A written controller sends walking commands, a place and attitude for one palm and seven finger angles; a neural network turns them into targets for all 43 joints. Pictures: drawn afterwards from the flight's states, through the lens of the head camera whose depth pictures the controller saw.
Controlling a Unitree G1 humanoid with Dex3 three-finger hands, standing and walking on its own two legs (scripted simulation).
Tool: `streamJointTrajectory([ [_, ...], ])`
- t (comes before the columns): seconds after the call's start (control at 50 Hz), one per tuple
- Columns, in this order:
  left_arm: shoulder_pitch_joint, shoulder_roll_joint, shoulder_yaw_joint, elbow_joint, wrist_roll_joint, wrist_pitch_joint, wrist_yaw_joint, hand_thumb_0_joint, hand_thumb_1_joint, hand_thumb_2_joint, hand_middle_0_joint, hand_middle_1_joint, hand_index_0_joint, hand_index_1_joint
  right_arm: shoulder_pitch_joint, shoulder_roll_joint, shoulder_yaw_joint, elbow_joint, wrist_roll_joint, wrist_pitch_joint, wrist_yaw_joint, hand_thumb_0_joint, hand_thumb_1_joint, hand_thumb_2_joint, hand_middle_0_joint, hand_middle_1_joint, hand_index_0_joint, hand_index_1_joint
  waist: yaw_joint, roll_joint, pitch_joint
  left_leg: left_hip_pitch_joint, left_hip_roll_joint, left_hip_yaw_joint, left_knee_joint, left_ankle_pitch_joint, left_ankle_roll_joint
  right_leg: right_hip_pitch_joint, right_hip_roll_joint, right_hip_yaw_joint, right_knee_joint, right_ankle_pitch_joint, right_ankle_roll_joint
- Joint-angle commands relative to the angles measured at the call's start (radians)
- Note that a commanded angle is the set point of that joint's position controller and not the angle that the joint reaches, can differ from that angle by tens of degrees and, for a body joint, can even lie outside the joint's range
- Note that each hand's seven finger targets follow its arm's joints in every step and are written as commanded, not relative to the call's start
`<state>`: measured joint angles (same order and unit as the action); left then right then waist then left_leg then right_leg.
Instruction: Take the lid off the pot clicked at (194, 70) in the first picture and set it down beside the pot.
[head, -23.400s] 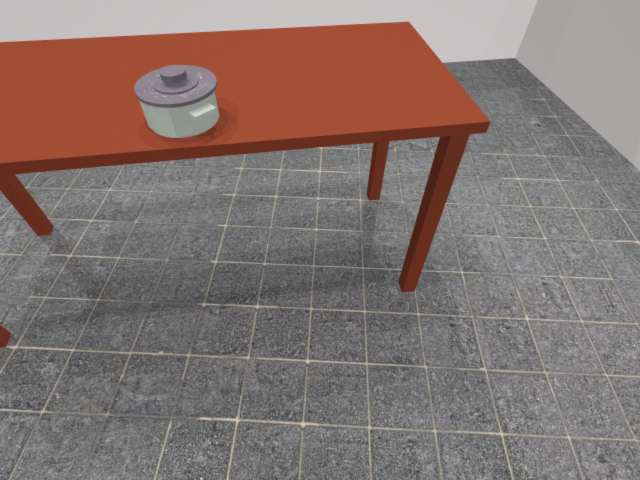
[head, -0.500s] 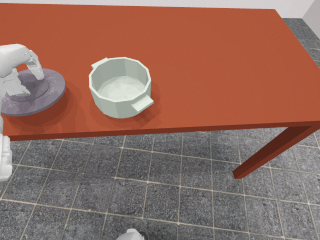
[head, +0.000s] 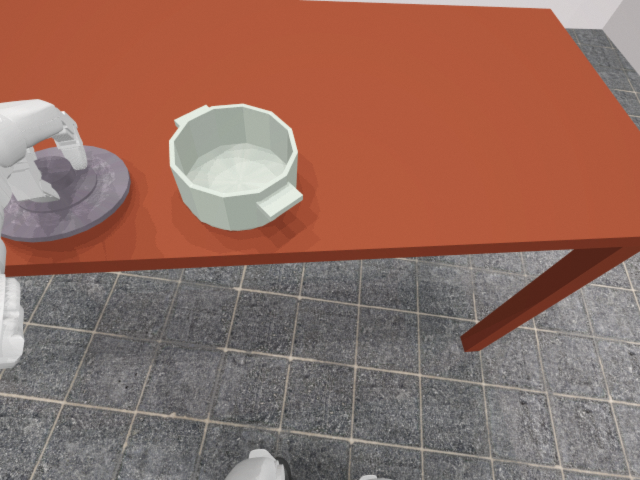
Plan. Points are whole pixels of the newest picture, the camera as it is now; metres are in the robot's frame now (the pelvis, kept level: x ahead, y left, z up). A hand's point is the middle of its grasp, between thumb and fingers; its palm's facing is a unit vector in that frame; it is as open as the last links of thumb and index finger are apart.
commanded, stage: lower the lid onto the table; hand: left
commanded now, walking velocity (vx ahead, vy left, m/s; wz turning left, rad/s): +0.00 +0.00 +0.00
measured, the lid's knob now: (49, 174) +0.49 +0.33 +0.06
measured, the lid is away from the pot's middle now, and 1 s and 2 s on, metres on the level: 0.23 0.23 0.23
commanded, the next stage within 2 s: open the fingers wide in 0.08 s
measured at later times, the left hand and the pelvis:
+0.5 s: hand (36, 184) +0.46 +0.32 +0.07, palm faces -0.43 -0.11 -0.90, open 8.2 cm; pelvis +0.00 -0.01 +0.00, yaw +0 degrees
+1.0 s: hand (28, 185) +0.45 +0.33 +0.08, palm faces -0.42 -0.11 -0.90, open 9.8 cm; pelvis +0.00 +0.00 +0.00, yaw +0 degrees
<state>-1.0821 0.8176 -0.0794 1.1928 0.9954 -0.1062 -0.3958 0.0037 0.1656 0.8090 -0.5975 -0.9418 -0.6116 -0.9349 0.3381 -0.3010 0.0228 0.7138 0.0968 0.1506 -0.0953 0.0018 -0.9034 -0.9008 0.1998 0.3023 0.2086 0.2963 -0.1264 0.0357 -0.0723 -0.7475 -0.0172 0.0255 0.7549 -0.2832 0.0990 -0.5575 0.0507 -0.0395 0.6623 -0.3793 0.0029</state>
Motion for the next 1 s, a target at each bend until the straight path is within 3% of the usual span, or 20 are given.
streamJointTrajectory([
  [0.0, -0.528, 0.306, 0.080, -0.207, -0.007, -0.008, 0.057, 0.000, 0.587, 1.012, -0.782, -1.046, -0.795, -1.032, 0.134, -0.203, -0.069, -0.036, -0.010, -0.009, -0.019, 0.000, -0.900, -0.900, 0.200, 0.300, 0.200, 0.300, -0.023, 0.187, -0.458, 0.715, 0.048, -0.149, -0.032, 0.366, -0.044, -0.266, 0.047, -0.014, -0.073, 0.143, -0.042],
  [0.04, -0.510, 0.285, 0.066, -0.170, -0.013, 0.001, 0.057, 0.000, 0.587, 1.012, -0.782, -1.046, -0.795, -1.032, 0.141, -0.205, -0.070, -0.035, -0.007, -0.006, -0.018, 0.000, -0.900, -0.900, 0.200, 0.300, 0.200, 0.300, -0.034, 0.133, -0.414, 0.651, 0.041, -0.140, -0.033, 0.301, -0.035, -0.260, 0.047, -0.016, -0.071, 0.147, -0.041],
  [0.14, -0.517, 0.266, 0.049, -0.167, -0.004, 0.009, 0.059, 0.000, 0.587, 1.012, -0.782, -1.046, -0.795, -1.032, 0.148, -0.204, -0.071, -0.031, -0.008, -0.003, -0.016, 0.000, -0.900, -0.900, 0.200, 0.300, 0.200, 0.300, -0.036, 0.149, -0.437, 0.654, 0.039, -0.134, -0.014, 0.328, -0.035, -0.271, 0.049, -0.014, -0.058, 0.157, -0.042],
  [0.16, -0.290, 0.301, 0.137, -0.198, -0.009, -0.001, 0.060, 0.000, 0.587, 1.012, -0.782, -1.046, -0.795, -1.032, 0.136, -0.183, -0.079, -0.086, -0.008, 0.003, 0.001, 0.000, -0.900, -0.900, 0.200, 0.300, 0.200, 0.300, 0.031, 0.152, -0.498, 0.661, 0.021, -0.129, -0.011, 0.414, -0.044, -0.197, 0.053, -0.021, -0.047, 0.180, -0.051],
  [0.18, -0.273, 0.339, 0.189, -0.344, -0.011, -0.054, 0.065, 0.000, 0.574, 0.998, -0.770, -1.044, -0.783, -1.030, 0.118, -0.187, -0.077, -0.099, -0.019, 0.012, -0.001, 0.000, -0.900, -0.900, 0.200, 0.300, 0.200, 0.300, 0.041, 0.137, -0.557, 0.685, 0.029, -0.113, 0.005, 0.529, -0.048, -0.166, 0.054, -0.018, -0.036, 0.239, -0.054],
  [0.2, -0.264, 0.367, 0.207, -0.333, 0.001, -0.068, 0.075, 0.000, 0.561, 0.985, -0.758, -1.042, -0.770, -1.029, 0.112, -0.185, -0.079, -0.098, -0.021, 0.028, -0.002, 0.000, -0.900, -0.900, 0.200, 0.300, 0.200, 0.300, 0.037, 0.173, -0.577, 0.697, 0.026, -0.112, 0.021, 0.571, -0.054, -0.170, 0.054, -0.006, -0.030, 0.255, -0.052],
  [0.24, -0.320, 0.295, 0.141, -0.312, -0.012, -0.057, 0.075, 0.000, 0.535, 0.958, -0.734, -1.037, -0.745, -1.025, 0.105, -0.185, -0.079, -0.085, -0.014, 0.043, 0.001, 0.000, -0.900, -0.900, 0.200, 0.300, 0.200, 0.300, -0.002, 0.120, -0.466, 0.628, 0.029, -0.101, 0.009, 0.445, -0.032, -0.201, 0.052, -0.009, -0.049, 0.226, -0.040],
  [0.28, -0.385, 0.356, 0.173, -0.342, -0.028, -0.047, 0.091, 0.000, 0.508, 0.934, -0.710, -1.032, -0.721, -1.020, 0.093, -0.191, -0.070, -0.089, -0.006, 0.043, -0.003, 0.000, -0.900, -0.900, 0.200, 0.300, 0.200, 0.300, 0.003, 0.100, -0.430, 0.578, 0.022, -0.088, -0.017, 0.341, -0.017, -0.160, 0.047, -0.007, -0.061, 0.202, -0.043],
  [0.32, -0.347, 0.472, 0.259, -0.318, -0.006, -0.033, 0.118, 0.000, 0.480, 0.913, -0.687, -1.025, -0.697, -1.014, 0.102, -0.193, -0.071, -0.096, -0.004, 0.046, -0.007, 0.000, -0.900, -0.900, 0.200, 0.300, 0.200, 0.300, 0.022, 0.134, -0.485, 0.585, 0.013, -0.090, -0.014, 0.354, -0.018, -0.119, 0.045, 0.002, -0.055, 0.226, -0.047],
  [0.38, -0.307, 0.352, 0.177, -0.334, -0.017, -0.030, 0.108, 0.000, 0.435, 0.886, -0.654, -1.012, -0.663, -1.001, 0.083, -0.181, -0.066, -0.100, 0.001, 0.043, -0.001, 0.000, -0.900, -0.900, 0.200, 0.300, 0.200, 0.300, 0.022, 0.178, -0.460, 0.619, 0.018, -0.080, -0.007, 0.447, -0.025, -0.147, 0.047, -0.007, -0.054, 0.256, -0.048],
  [0.46, -0.337, 0.333, 0.146, -0.330, -0.011, -0.013, 0.105, 0.000, 0.371, 0.858, -0.613, -0.988, -0.621, -0.979, 0.081, -0.185, -0.072, -0.094, 0.001, 0.052, 0.002, 0.000, -0.900, -0.900, 0.200, 0.300, 0.200, 0.300, 0.000, 0.168, -0.432, 0.626, 0.022, -0.096, -0.017, 0.360, -0.025, -0.176, 0.049, -0.004, -0.069, 0.202, -0.047],
  [0.48, -0.344, 0.326, 0.148, -0.388, -0.028, -0.029, 0.094, 0.000, 0.355, 0.851, -0.603, -0.982, -0.611, -0.974, 0.070, -0.180, -0.068, -0.103, 0.000, 0.043, -0.004, 0.000, -0.900, -0.900, 0.200, 0.300, 0.200, 0.300, 0.010, 0.175, -0.476, 0.660, 0.023, -0.086, -0.009, 0.420, -0.019, -0.153, 0.047, -0.004, -0.065, 0.233, -0.046],
  [0.52, -0.294, 0.412, 0.221, -0.321, -0.018, -0.027, 0.096, 0.000, 0.323, 0.836, -0.583, -0.970, -0.590, -0.963, 0.081, -0.184, -0.071, -0.099, 0.000, 0.048, -0.008, 0.000, -0.900, -0.900, 0.200, 0.300, 0.200, 0.300, 0.013, 0.150, -0.490, 0.645, 0.017, -0.090, 0.002, 0.433, -0.018, -0.129, 0.047, 0.000, -0.062, 0.256, -0.043],
  [0.56, -0.300, 0.376, 0.189, -0.299, -0.028, -0.022, 0.088, 0.000, 0.291, 0.822, -0.563, -0.958, -0.569, -0.951, 0.072, -0.188, -0.069, -0.097, 0.005, 0.052, -0.009, 0.000, -0.900, -0.900, 0.200, 0.300, 0.200, 0.300, 0.001, 0.107, -0.430, 0.590, 0.017, -0.084, -0.013, 0.365, -0.017, -0.136, 0.044, -0.002, -0.065, 0.238, -0.039],
  [0.64, -0.305, 0.330, 0.150, -0.315, -0.018, -0.026, 0.093, 0.000, 0.228, 0.792, -0.522, -0.935, -0.527, -0.930, 0.071, -0.187, -0.071, -0.092, 0.002, 0.047, -0.004, 0.000, -0.900, -0.900, 0.200, 0.300, 0.200, 0.300, 0.003, 0.150, -0.405, 0.630, 0.024, -0.100, -0.017, 0.383, -0.024, -0.192, 0.046, -0.008, -0.068, 0.204, -0.046],
  [0.7, -0.293, 0.371, 0.194, -0.347, -0.017, -0.040, 0.097, 0.000, 0.182, 0.768, -0.490, -0.919, -0.494, -0.915, 0.063, -0.185, -0.073, -0.100, -0.002, 0.054, -0.005, 0.000, -0.900, -0.900, 0.200, 0.300, 0.200, 0.300, 0.019, 0.162, -0.472, 0.662, 0.025, -0.101, -0.006, 0.455, -0.029, -0.165, 0.045, -0.004, -0.055, 0.228, -0.047],
  [0.72, -0.291, 0.342, 0.174, -0.347, -0.019, -0.038, 0.097, 0.000, 0.166, 0.760, -0.480, -0.914, -0.484, -0.909, 0.061, -0.182, -0.074, -0.103, -0.002, 0.055, 0.000, 0.000, -0.900, -0.900, 0.200, 0.300, 0.200, 0.300, 0.017, 0.177, -0.460, 0.667, 0.025, -0.106, -0.009, 0.458, -0.032, -0.178, 0.046, -0.009, -0.057, 0.222, -0.049],
  [0.78, -0.246, 0.277, 0.141, -0.309, -0.037, -0.033, 0.089, 0.000, 0.117, 0.742, -0.451, -0.893, -0.454, -0.890, 0.060, -0.179, -0.074, -0.107, 0.000, 0.057, 0.005, 0.000, -0.900, -0.900, 0.200, 0.300, 0.200, 0.300, 0.013, 0.097, -0.426, 0.644, 0.023, -0.099, -0.009, 0.457, -0.025, -0.177, 0.048, -0.013, -0.061, 0.226, -0.046],
  [0.86, -0.289, 0.318, 0.153, -0.313, -0.031, -0.016, 0.096, 0.000, 0.046, 0.727, -0.416, -0.858, -0.418, -0.856, 0.059, -0.187, -0.077, -0.107, 0.002, 0.066, 0.006, 0.000, -0.900, -0.900, 0.200, 0.300, 0.200, 0.300, 0.012, 0.110, -0.417, 0.612, 0.019, -0.099, -0.030, 0.354, -0.025, -0.163, 0.043, -0.007, -0.067, 0.197, -0.048],
  [0.98, -0.315, 0.292, 0.133, -0.332, -0.035, -0.028, 0.094, 0.000, -0.040, 0.704, -0.372, -0.816, -0.372, -0.816, 0.058, -0.185, -0.070, -0.104, 0.000, 0.056, -0.001, 0.000, -0.900, -0.900, 0.200, 0.300, 0.200, 0.300, 0.013, 0.122, -0.411, 0.644, 0.025, -0.120, -0.044, 0.326, -0.027, -0.195, 0.044, -0.014, -0.071, 0.147, -0.053],
])
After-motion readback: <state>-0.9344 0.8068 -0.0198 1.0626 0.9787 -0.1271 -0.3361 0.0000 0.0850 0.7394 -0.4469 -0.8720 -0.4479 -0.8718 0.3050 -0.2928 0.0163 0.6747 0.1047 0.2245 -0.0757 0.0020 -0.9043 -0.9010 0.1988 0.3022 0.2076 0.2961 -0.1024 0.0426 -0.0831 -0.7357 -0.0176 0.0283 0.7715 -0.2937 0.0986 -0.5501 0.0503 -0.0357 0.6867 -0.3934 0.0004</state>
